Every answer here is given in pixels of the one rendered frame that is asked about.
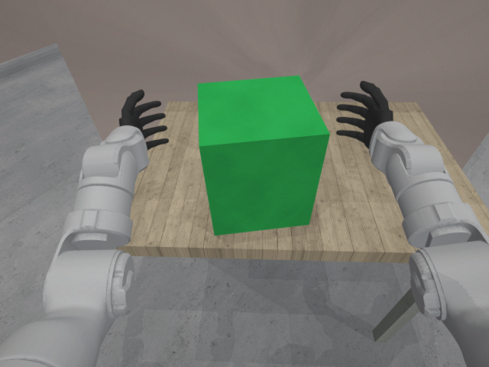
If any robot right forearm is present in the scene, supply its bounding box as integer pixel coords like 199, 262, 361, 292
369, 122, 489, 248

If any carton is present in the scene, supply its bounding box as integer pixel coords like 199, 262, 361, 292
198, 76, 330, 235

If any robot right hand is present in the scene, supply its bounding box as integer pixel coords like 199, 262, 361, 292
336, 81, 393, 149

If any robot left upper arm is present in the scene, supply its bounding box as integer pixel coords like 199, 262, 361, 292
0, 249, 137, 367

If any robot left hand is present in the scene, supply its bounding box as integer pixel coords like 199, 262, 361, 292
119, 89, 169, 150

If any robot right upper arm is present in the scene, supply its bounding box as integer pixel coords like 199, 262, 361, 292
409, 240, 489, 367

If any robot left forearm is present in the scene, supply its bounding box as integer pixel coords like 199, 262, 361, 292
43, 125, 150, 313

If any table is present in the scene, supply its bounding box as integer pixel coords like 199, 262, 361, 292
116, 102, 489, 343

